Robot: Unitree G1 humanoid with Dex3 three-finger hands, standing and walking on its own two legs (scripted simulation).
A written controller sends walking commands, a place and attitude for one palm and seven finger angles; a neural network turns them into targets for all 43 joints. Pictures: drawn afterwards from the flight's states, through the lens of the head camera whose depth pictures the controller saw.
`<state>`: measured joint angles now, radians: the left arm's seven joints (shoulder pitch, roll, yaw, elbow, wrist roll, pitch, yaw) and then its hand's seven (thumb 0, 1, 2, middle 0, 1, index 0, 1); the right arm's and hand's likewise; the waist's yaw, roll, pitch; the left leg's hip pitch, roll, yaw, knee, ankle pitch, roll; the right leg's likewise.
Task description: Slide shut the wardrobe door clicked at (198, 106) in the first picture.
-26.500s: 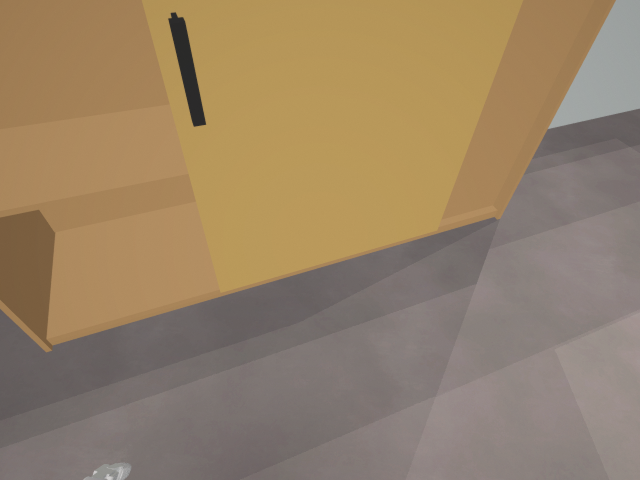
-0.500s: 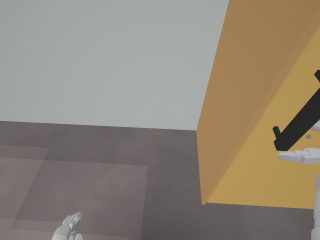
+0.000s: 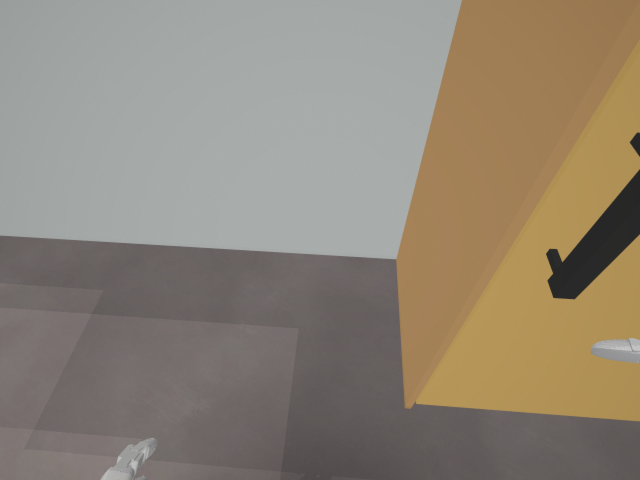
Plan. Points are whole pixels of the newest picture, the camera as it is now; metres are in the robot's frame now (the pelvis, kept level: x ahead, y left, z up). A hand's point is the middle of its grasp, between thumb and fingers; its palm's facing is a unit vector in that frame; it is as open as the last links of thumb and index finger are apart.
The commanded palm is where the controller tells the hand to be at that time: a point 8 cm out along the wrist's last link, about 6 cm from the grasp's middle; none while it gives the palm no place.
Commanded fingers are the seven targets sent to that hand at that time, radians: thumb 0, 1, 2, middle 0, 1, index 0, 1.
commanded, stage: slip the hand off the handle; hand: right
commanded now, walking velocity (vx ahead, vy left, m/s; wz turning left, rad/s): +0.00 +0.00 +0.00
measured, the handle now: (598, 224) +0.39 -0.30 +0.14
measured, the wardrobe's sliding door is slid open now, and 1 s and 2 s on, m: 0.00 0.00 0.00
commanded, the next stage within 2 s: draw the hand back to the body in 0.40 s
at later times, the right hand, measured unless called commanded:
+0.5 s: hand out of the picture +0.23 -0.36 +0.09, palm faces +0.52 +0.83 -0.23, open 14.7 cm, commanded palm +0.19 -0.39 +0.11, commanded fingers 0.00 0.55 -0.20 0.25 1.15 0.25 1.15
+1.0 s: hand out of the picture +0.19 -0.31 +0.13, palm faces +0.11 +0.99 -0.02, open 14.6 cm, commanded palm +0.16 -0.35 +0.15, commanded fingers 0.00 0.37 -0.29 0.24 1.04 0.24 1.04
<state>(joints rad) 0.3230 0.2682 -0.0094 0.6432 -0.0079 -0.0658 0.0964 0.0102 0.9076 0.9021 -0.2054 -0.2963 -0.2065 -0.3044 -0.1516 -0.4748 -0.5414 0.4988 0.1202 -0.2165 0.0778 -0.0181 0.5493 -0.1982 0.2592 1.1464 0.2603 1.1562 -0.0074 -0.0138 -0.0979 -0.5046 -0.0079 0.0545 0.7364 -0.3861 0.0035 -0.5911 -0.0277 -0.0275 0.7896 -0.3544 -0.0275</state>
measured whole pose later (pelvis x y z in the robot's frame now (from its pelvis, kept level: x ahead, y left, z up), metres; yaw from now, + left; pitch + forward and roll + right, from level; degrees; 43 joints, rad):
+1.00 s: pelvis -0.01 +0.00 +0.01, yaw -1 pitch +2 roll +2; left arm 0.30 0.31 -0.04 0.55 -0.07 -0.28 0.10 0.01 0.91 0.90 -0.20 -0.30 -0.21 -0.30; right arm 0.21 -0.45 -0.53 0.10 0.45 -0.01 0.53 -0.02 0.54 -0.20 0.25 1.14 0.25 1.15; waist -0.05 -0.04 -0.10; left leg -0.35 -0.01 0.07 0.68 -0.37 0.00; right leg -0.46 -0.03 -0.01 0.75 -0.34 -0.03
